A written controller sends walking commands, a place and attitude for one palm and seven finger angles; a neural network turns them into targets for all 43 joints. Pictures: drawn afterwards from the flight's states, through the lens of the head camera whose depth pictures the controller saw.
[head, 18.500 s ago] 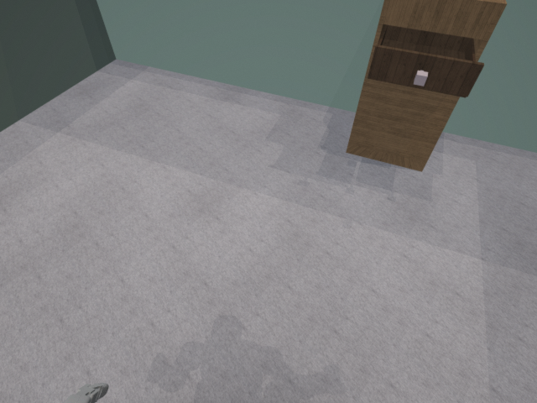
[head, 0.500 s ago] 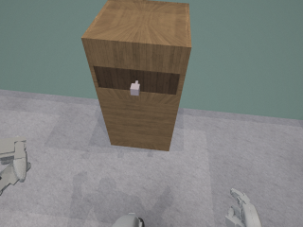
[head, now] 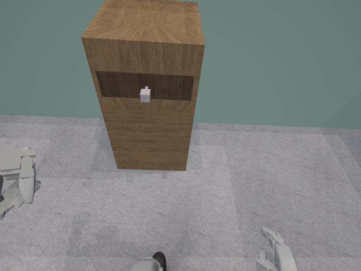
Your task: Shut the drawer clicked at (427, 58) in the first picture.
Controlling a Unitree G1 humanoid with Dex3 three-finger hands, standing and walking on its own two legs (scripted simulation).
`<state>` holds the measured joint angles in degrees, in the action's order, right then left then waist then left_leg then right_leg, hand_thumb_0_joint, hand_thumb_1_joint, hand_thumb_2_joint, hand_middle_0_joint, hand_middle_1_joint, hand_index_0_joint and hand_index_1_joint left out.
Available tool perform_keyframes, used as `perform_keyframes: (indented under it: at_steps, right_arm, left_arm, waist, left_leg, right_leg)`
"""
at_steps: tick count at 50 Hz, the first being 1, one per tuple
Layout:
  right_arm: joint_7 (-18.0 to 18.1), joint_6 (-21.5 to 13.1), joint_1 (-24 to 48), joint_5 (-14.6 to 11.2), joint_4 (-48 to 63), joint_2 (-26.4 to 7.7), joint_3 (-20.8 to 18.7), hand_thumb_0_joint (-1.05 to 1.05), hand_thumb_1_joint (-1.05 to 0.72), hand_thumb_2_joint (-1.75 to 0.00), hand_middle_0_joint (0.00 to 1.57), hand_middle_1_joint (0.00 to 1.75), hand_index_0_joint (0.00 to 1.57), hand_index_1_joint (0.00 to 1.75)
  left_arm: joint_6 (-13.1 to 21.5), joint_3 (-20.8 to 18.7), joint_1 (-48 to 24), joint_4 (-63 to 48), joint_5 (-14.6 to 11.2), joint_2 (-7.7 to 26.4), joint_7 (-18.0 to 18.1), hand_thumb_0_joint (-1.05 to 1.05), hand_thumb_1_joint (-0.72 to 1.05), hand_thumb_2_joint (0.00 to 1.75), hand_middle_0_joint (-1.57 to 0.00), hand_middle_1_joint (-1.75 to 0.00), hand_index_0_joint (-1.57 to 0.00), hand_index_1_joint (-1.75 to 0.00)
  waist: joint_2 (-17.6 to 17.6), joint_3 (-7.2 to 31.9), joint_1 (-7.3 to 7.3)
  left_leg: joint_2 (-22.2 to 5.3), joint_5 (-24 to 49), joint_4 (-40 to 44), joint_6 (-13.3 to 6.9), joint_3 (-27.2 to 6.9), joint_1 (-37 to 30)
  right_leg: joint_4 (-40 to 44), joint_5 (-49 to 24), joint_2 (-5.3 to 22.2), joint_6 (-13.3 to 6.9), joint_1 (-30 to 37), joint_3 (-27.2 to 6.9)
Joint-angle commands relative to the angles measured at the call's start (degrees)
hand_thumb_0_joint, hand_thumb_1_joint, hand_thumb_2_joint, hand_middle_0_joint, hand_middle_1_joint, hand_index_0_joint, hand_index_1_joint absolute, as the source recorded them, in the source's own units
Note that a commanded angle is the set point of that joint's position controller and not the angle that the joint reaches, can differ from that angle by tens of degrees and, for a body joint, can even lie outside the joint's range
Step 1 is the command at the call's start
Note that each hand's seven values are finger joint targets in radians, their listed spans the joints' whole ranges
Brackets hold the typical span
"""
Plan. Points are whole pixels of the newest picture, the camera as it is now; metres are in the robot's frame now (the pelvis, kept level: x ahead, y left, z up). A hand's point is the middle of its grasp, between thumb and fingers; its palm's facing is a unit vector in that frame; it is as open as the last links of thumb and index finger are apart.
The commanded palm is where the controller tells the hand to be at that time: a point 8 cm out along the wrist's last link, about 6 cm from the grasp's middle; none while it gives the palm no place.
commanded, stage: stop stepping back and stand still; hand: left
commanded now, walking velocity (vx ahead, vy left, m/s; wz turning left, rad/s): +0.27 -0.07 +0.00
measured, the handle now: (146, 92) +0.78 +0.17 -0.10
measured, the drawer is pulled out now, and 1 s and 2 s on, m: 0.00 0.00 0.00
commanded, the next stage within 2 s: let the arm hang, fingers relaxed in 0.92 s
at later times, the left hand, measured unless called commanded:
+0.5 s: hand out of the picture +0.10 +0.22 +0.20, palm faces +0.29 -0.83 -0.48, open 3.3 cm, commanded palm +0.05 +0.28 +0.20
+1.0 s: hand out of the picture +0.12 +0.27 +0.18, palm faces +0.36 -0.81 -0.46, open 3.3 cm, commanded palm none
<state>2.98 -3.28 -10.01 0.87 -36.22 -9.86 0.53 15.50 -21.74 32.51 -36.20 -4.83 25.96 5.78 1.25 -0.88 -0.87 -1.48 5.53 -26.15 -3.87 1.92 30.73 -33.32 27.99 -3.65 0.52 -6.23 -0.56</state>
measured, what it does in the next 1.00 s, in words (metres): steps on the spot: left foot, then left foot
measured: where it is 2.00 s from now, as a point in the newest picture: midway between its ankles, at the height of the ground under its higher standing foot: outside the picture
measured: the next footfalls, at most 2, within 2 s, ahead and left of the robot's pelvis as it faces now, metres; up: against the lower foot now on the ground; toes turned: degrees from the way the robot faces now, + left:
left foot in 0.22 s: +0.08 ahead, +0.11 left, +0.00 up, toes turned +0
left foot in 0.70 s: +0.00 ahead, +0.16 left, +0.00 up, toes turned +7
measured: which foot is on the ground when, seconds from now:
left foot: down 0.00-0.08, up 0.10-0.20, down 0.22-0.44, up 0.46-0.68, down 0.70-1.00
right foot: down 0.00-1.00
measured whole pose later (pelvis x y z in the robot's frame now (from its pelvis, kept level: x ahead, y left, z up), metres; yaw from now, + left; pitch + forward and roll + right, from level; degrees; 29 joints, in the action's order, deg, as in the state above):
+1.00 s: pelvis -0.06 +0.03 +0.02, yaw +1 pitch +0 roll +0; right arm 2.7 -4.9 -11.7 -0.2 -34.7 -10.0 0.7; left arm 13.3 -20.7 37.3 -33.3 -2.6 21.8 8.2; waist -0.3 -1.7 -0.6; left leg -3.0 -13.8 -30.8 0.3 4.5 16.6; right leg -29.9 19.1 -0.4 -0.9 -10.5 2.3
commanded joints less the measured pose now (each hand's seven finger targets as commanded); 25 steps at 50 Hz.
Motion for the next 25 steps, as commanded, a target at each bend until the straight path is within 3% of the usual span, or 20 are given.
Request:
perform_keyframes:
  at_steps: [1, 2, 3, 4, 5, 6, 7, 8, 9, 11, 12, 13, 15, 18, 19, 20, 21, 22, 23, 25]
  right_arm:
    - [0.7, -2.5, 6.3, 0.7, 12.0, -8.9, -3.3, 0.0, -0.9, -0.9, 0.2, 0.3, 0.2, 0.3]
    - [0.3, -2.1, 5.2, 0.0, 11.9, -8.2, -3.3, 0.0, -0.9, -0.9, 0.2, 0.3, 0.2, 0.3]
    - [0.1, -1.5, 3.2, -1.3, 11.8, -7.7, -3.8, 0.0, -0.9, -0.9, 0.2, 0.3, 0.2, 0.3]
    - [0.4, -0.8, 3.5, -1.3, 11.6, -8.5, -4.9, 0.0, -0.9, -0.9, 0.2, 0.3, 0.2, 0.3]
    - [0.1, -0.6, 3.5, -0.7, 11.0, -8.6, -4.6, 0.0, -0.9, -0.9, 0.2, 0.3, 0.2, 0.3]
    - [0.1, 0.0, 2.6, -0.7, 9.7, -6.9, -3.8, 0.0, -0.9, -0.9, 0.2, 0.3, 0.2, 0.3]
    - [0.6, -1.0, 3.2, -0.5, 9.8, -6.8, -2.6, 0.0, -0.9, -0.9, 0.2, 0.3, 0.2, 0.3]
    - [1.5, -2.4, 3.0, -0.7, 8.9, -8.1, -2.7, 0.0, -0.9, -0.9, 0.2, 0.3, 0.2, 0.3]
    - [2.1, -4.2, 2.1, -1.0, 7.6, -9.7, -3.0, 0.0, -0.9, -0.9, 0.2, 0.3, 0.2, 0.3]
    - [3.2, -7.3, 1.3, -1.2, 8.2, -11.5, -3.5, 0.0, -0.9, -0.9, 0.2, 0.3, 0.2, 0.3]
    - [3.2, -8.0, 0.7, -1.2, 8.0, -10.3, -3.3, 0.0, -0.9, -0.9, 0.2, 0.3, 0.2, 0.3]
    - [2.8, -8.0, 0.5, -0.7, 7.7, -8.8, -2.8, 0.0, -0.9, -0.9, 0.2, 0.3, 0.2, 0.3]
    - [1.7, -8.2, 2.0, 0.0, 8.6, -8.4, -2.9, 0.0, -0.9, -0.9, 0.2, 0.3, 0.2, 0.3]
    - [0.0, -6.7, 3.3, -0.2, 10.5, -8.2, -2.7, 0.0, -0.9, -0.9, 0.2, 0.3, 0.2, 0.3]
    - [-0.1, -5.7, 3.4, -0.2, 10.8, -8.2, -2.8, 0.0, -0.9, -0.9, 0.2, 0.3, 0.2, 0.3]
    - [0.0, -4.7, 3.1, -0.1, 11.0, -7.7, -2.8, 0.0, -0.9, -0.9, 0.2, 0.3, 0.2, 0.3]
    - [0.1, -3.1, 3.0, 0.1, 11.3, -6.6, -2.9, 0.0, -0.9, -0.9, 0.2, 0.3, 0.2, 0.3]
    - [0.2, -1.9, 3.0, 0.0, 10.4, -7.5, -3.4, 0.0, -0.9, -0.9, 0.2, 0.3, 0.2, 0.3]
    - [0.2, -1.9, 1.1, -0.1, 9.4, -7.9, -3.8, 0.0, -0.9, -0.9, 0.2, 0.3, 0.2, 0.3]
    - [0.7, -2.2, 0.5, -0.3, 8.9, -7.2, -3.1, 0.0, -0.9, -0.9, 0.2, 0.3, 0.2, 0.3]
  left_arm:
    - [0.4, -12.5, 7.7, -9.8, -1.6, 10.0, 1.6, 0.0, 0.9, 0.9, -1.4, -1.6, -1.4, -1.6]
    - [0.2, -12.3, 10.5, -9.9, -1.2, 10.2, 1.2, 0.0, 0.9, 0.9, -1.4, -1.6, -1.4, -1.6]
    - [0.1, -12.5, 12.7, -10.9, -1.1, 10.9, 1.1, 0.0, 0.9, 0.9, -1.4, -1.6, -1.4, -1.6]
    - [-0.3, -12.2, 11.7, -13.2, -1.9, 10.5, 1.3, 0.0, 0.9, 0.9, -1.4, -1.6, -1.4, -1.6]
    - [-1.2, -12.8, 8.5, -14.8, -1.6, 9.9, 2.1, 0.0, 0.9, 0.9, -1.4, -1.6, -1.4, -1.6]
    - [-1.5, -9.7, 5.3, -14.4, -0.5, 7.3, 2.4, 0.0, 0.9, 0.9, -1.4, -1.6, -1.4, -1.6]
    - [-1.3, -8.2, 1.3, -10.9, 0.7, 6.2, 3.1, 0.0, 0.9, 0.9, -1.4, -1.6, -1.4, -1.6]
    - [-1.3, -5.3, -1.3, -8.5, 1.5, 4.8, 3.5, 0.0, 0.9, 0.9, -1.4, -1.6, -1.4, -1.6]
    - [-1.0, -3.7, -4.4, -7.5, 2.2, 3.9, 3.8, 0.0, 0.9, 0.9, -1.4, -1.6, -1.4, -1.6]
    - [-0.2, -3.5, -9.8, -8.6, 3.1, 5.0, 4.4, 0.0, 0.9, 0.9, -1.4, -1.6, -1.4, -1.6]
    - [-0.1, -3.7, -6.3, -5.1, 3.0, 4.4, 4.3, 0.0, 0.9, 0.9, -1.4, -1.6, -1.4, -1.6]
    - [0.0, -3.7, -6.8, -9.1, 2.7, 4.8, 4.0, 0.0, 0.9, 0.9, -1.4, -1.6, -1.4, -1.6]
    - [0.5, -6.5, -3.9, -14.5, 2.9, 7.6, 4.1, 0.0, 0.9, 0.9, -1.4, -1.6, -1.4, -1.6]
    - [-0.9, -4.5, 6.4, -14.2, 2.4, 3.9, 3.6, 0.0, 0.9, 0.9, -1.4, -1.6, -1.4, -1.6]
    - [-1.4, -4.8, 8.2, -13.7, 2.4, 4.1, 3.6, 0.0, 0.9, 0.9, -1.4, -1.6, -1.4, -1.6]
    - [-2.0, -7.3, 11.1, -12.5, 2.5, 6.0, 3.8, 0.0, 0.9, 0.9, -1.4, -1.6, -1.4, -1.6]
    - [-2.6, -6.9, 10.2, -11.9, 2.4, 5.8, 3.7, 0.0, 0.9, 0.9, -1.4, -1.6, -1.4, -1.6]
    - [-2.7, -8.3, 5.6, -13.1, 1.9, 7.4, 3.9, 0.0, 0.9, 0.9, -1.4, -1.6, -1.4, -1.6]
    - [-2.6, -7.9, 2.5, -12.5, 1.7, 6.8, 3.9, 0.0, 0.9, 0.9, -1.4, -1.6, -1.4, -1.6]
    - [-2.2, -7.4, 1.6, -5.4, 1.7, 5.3, 4.3, 0.0, 0.9, 0.9, -1.4, -1.6, -1.4, -1.6]
  waist:
    - [17.0, 8.8, 2.08]
    - [10.2, 9.6, 2.4]
    - [-5.1, 8.9, 0.89]
    - [-15.7, 3.6, 0.67]
    - [-15.2, 2.8, 0.56]
    - [-8.6, 1.1, -0.89]
    - [-5.1, -0.9, -1.72]
    - [-1.8, -3.8, -1.98]
    - [2.6, -4.0, -1.68]
    - [9.7, -0.8, -0.14]
    - [10.2, 1.5, 0.01]
    - [13.9, 3.4, -0.86]
    - [11.7, 5.7, 0.62]
    - [13.3, 6.7, 1.29]
    - [12.6, 5.9, 1.14]
    - [6.9, 6.2, 1.4]
    - [-4.7, 4.3, 1.07]
    - [-12.9, 2.0, 0.73]
    - [-12.0, 1.0, -0.48]
    - [-5.4, 0.7, -1.47]
  left_leg:
    - [-7.2, -44.5, 24.0, 9.6, -13.8, -6.5]
    - [-2.2, -38.5, 13.9, 9.9, -5.5, -7.1]
    - [4.5, -27.2, -12.4, 8.5, 3.4, -17.8]
    - [5.4, -24.0, -33.2, 7.2, -1.6, -20.5]
    - [2.6, -23.7, -39.7, 6.1, -5.2, -15.1]
    - [-1.0, -23.1, -35.6, 5.4, -6.2, -9.1]
    - [-2.3, -24.6, -22.5, 4.5, -4.1, -10.3]
    - [-1.2, -22.1, -11.7, 4.0, -1.9, -13.6]
    - [-1.1, -20.6, -2.5, 3.1, -3.1, -16.5]
    - [-9.4, -19.5, 7.0, -0.2, -16.8, -19.8]
    - [-11.6, -26.3, 11.0, -1.6, -22.4, -19.0]
    - [-11.7, -35.0, 16.8, -0.5, -26.1, -17.9]
    - [-12.1, -44.3, 20.9, 0.2, -24.7, -12.8]
    - [-8.1, -43.3, 17.8, 1.5, -12.1, -3.4]
    - [-6.2, -43.8, 14.5, 2.6, -9.0, -0.5]
    - [-3.3, -40.5, 5.2, 3.4, -5.5, 0.4]
    - [0.6, -35.2, -12.6, 4.4, -1.5, 3.8]
    - [2.3, -29.6, -29.6, 5.0, -0.1, 6.1]
    - [1.2, -25.3, -37.4, 5.0, -2.5, 9.1]
    - [-1.3, -25.8, -34.9, 4.5, -2.9, 6.2]
  right_leg:
    - [0.6, 9.2, -6.8, -3.9, 0.6, 7.6]
    - [8.8, 8.4, -4.5, -4.7, 0.9, 5.7]
    - [20.6, 12.8, 6.1, -6.7, -16.7, -4.4]
    - [28.0, 21.2, 17.9, -11.5, -36.2, -20.2]
    - [27.5, 19.3, 21.9, -15.8, -36.9, -23.2]
    - [22.2, 11.8, 19.9, -14.2, -28.6, -14.9]
    - [18.6, 6.3, 16.2, -9.3, -24.9, -9.0]
    - [14.9, 2.9, 12.4, -6.6, -23.5, -5.4]
    - [8.9, -3.7, 9.6, -4.6, -20.1, -2.1]
    - [-0.6, -6.9, 3.6, -0.1, -17.4, 0.7]
    - [-2.9, -5.2, 2.0, 0.2, -15.4, 0.8]
    - [-8.2, -1.2, 1.5, 0.1, -14.4, 0.0]
    - [-12.7, 0.2, 1.0, -0.9, -9.9, -0.3]
    - [-1.4, 0.0, -0.6, -2.4, 2.7, 5.7]
    - [3.5, -0.6, -0.6, -2.9, 5.5, 5.9]
    - [10.5, 0.2, 2.2, -4.0, 5.7, 1.6]
    - [18.3, 7.0, 10.6, -8.0, 1.2, -10.9]
    - [26.8, 14.0, 22.8, -13.2, -8.0, -26.8]
    - [25.6, 11.4, 23.2, -14.1, -8.6, -26.1]
    - [23.0, 11.0, 20.4, -11.9, -11.8, -18.5]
